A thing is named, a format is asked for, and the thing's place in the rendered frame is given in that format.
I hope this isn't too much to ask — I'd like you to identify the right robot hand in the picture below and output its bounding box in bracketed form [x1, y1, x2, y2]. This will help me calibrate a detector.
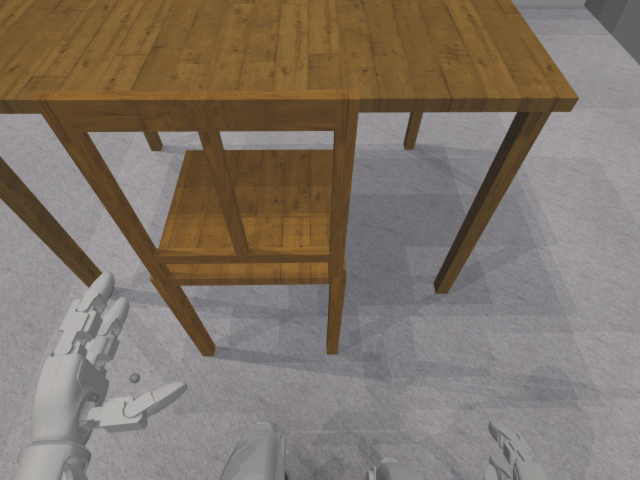
[483, 420, 549, 480]

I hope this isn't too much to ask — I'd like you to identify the left robot hand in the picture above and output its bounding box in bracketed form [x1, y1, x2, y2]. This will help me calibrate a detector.
[30, 271, 188, 446]

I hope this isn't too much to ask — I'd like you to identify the robot left forearm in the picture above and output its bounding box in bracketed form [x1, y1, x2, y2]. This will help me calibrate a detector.
[10, 440, 91, 480]

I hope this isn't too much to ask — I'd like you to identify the left robot shin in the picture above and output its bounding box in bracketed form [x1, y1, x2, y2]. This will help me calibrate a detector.
[253, 422, 274, 431]

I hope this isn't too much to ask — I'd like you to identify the chair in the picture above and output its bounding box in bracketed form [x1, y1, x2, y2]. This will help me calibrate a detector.
[32, 90, 360, 356]

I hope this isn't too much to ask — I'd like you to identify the robot left thigh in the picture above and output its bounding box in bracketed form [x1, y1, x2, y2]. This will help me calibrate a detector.
[219, 430, 286, 480]

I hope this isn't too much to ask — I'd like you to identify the table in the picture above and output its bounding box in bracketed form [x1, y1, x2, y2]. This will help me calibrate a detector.
[0, 0, 579, 297]

